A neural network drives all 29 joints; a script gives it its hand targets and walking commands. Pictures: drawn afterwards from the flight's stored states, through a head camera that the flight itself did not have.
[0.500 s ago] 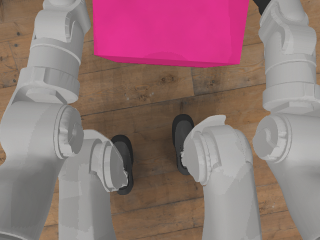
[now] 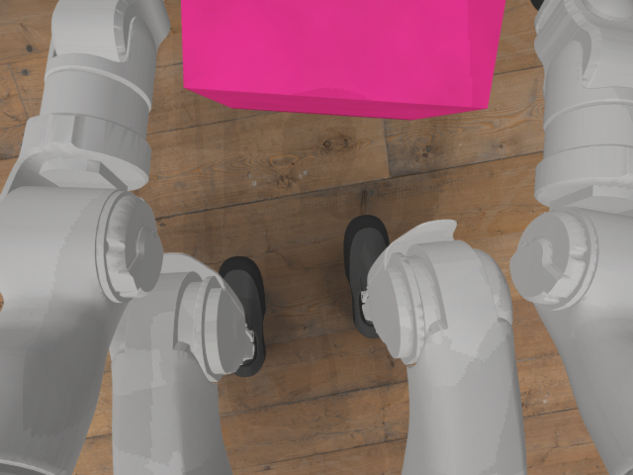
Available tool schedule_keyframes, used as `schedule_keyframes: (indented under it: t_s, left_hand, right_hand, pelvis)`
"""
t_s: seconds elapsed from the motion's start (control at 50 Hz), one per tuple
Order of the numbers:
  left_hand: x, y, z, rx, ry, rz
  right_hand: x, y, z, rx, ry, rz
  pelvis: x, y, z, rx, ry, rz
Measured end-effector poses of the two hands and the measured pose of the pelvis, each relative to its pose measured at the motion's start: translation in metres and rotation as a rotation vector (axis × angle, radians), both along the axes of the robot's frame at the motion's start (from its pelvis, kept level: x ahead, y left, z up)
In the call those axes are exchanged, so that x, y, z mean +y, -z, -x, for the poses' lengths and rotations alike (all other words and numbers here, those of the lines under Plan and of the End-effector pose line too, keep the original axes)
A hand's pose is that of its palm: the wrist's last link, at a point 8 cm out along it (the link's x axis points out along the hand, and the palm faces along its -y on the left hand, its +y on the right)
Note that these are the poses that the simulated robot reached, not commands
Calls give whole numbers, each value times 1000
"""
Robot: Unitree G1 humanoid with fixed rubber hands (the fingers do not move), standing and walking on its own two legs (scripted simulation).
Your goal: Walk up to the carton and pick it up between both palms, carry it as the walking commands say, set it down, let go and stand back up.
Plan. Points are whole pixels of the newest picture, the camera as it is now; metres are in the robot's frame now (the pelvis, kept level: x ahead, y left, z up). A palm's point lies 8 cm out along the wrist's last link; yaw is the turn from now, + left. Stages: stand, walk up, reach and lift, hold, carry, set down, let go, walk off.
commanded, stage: set down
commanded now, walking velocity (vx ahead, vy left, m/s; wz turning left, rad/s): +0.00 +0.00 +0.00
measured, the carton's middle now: out of the picture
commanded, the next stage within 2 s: none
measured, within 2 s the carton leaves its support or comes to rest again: neither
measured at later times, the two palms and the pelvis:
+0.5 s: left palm out of the picture +0.59 +0.07 -0.15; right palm out of the picture +0.52 -0.29 -0.14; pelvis +0.00 +0.00 +0.00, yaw +0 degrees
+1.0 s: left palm out of the picture +0.59 +0.07 -0.15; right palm out of the picture +0.52 -0.29 -0.15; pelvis +0.00 +0.00 +0.00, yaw +0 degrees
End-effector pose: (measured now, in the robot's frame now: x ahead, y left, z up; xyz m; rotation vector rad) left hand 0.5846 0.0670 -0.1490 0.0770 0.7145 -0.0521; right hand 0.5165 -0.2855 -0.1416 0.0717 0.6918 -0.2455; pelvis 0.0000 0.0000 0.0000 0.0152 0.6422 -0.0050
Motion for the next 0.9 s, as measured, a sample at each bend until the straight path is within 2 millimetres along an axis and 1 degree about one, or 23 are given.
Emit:
schedule_keyframes:
  t_s: [0.46, 0.9]
  left_hand:
    - [2, 3, -1, -13, 16, 36]
    - [3, 4, -2, -24, 33, 28]
  right_hand:
    - [-2, 2, 0, -12, -9, -20]
    - [-2, 5, 0, -26, -8, -24]
  pelvis:
    - [5, -1, -2, -10, -3, 5]
    - [4, 1, -2, -38, 0, 6]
